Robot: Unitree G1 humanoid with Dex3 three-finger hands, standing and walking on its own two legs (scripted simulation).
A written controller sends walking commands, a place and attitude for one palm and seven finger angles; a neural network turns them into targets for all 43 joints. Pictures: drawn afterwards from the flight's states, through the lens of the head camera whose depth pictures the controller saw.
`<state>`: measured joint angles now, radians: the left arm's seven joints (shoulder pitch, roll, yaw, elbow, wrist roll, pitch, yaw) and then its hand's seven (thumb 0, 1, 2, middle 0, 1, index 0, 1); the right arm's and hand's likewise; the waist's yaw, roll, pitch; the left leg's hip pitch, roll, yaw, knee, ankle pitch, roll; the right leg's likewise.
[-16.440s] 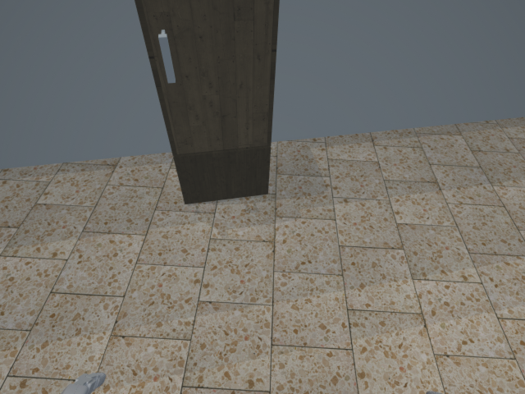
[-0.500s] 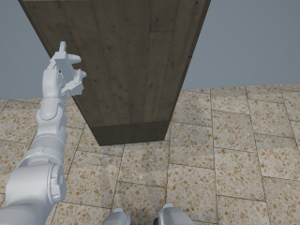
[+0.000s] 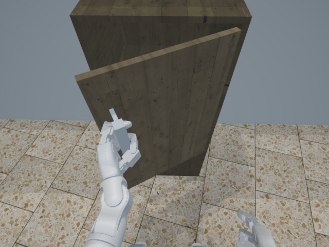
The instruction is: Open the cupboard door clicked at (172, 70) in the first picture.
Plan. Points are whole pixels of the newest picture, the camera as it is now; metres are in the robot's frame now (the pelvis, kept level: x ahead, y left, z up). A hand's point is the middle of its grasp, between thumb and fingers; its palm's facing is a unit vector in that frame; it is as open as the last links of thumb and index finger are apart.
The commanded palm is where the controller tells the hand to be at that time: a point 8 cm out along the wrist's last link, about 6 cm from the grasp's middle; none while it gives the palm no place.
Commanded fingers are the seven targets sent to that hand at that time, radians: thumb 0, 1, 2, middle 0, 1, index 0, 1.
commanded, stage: pull the door open along its arc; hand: left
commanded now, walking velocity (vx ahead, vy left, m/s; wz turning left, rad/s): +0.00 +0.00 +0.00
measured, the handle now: (121, 135) +0.37 +0.13 +0.06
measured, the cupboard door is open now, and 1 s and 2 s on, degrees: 29 44 45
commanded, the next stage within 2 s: open thumb and fingers to let go in 0.26 s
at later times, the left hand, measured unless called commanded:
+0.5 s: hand (161, 176) +0.27 +0.02 +0.06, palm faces +0.40 -0.91 -0.04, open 6.4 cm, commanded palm +0.22 +0.07 +0.06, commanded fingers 0.00 0.34 0.66 -0.36 -1.29 -0.36 -1.29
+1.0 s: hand (163, 176) +0.27 +0.02 +0.06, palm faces +0.40 -0.91 -0.03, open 13.9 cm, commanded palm +0.22 +0.08 +0.06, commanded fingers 0.00 -0.50 0.30 -0.21 -0.65 -0.21 -0.65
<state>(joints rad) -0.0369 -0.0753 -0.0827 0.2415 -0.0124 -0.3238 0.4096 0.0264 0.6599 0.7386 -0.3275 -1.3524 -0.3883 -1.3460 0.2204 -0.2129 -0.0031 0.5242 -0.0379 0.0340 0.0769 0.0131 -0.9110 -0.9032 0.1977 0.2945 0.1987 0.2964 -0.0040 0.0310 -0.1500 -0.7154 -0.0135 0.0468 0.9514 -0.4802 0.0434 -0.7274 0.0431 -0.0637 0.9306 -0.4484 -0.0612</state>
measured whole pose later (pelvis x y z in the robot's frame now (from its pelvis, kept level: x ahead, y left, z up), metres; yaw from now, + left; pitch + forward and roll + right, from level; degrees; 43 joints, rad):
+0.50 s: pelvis -0.01 -0.06 +0.00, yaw +4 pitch +10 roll +2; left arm 0.18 -0.08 -0.24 0.06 0.06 -0.19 0.56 0.00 0.59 0.76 -0.35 -1.32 -0.38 -1.33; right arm 0.17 -0.20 0.02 0.55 -0.06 0.00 0.01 0.02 -0.91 -0.90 0.20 0.29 0.20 0.30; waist -0.01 0.04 -0.14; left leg -0.65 -0.01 -0.04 0.93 -0.45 -0.04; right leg -0.65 0.05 -0.15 0.93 -0.46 -0.14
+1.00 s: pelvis -0.02 -0.08 +0.00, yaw +2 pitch +11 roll +4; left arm 0.15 -0.07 -0.16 0.11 0.01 -0.26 0.50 0.00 -0.43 0.34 -0.28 -1.06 -0.30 -1.05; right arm 0.18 -0.20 0.00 0.59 -0.05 0.00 -0.01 0.02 -0.91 -0.90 0.20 0.29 0.20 0.30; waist -0.01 0.03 -0.13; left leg -0.67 -0.03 -0.08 0.91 -0.43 -0.02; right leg -0.70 0.07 -0.12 0.94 -0.45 -0.15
